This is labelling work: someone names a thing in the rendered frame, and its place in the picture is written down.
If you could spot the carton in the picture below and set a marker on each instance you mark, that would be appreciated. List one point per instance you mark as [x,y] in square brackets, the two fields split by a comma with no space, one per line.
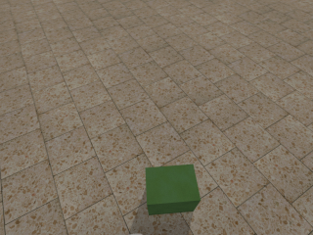
[171,189]

